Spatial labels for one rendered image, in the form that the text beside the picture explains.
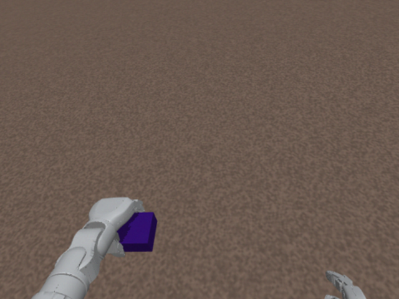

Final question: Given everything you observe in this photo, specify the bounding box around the small box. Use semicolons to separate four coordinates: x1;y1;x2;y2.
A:
117;212;157;252

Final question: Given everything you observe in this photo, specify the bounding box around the left robot arm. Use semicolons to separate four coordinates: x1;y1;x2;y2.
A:
31;219;116;299

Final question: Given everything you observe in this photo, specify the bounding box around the left robot hand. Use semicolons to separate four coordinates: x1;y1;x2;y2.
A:
89;197;145;257

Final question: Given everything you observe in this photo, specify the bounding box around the right robot hand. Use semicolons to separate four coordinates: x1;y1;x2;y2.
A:
324;270;366;299

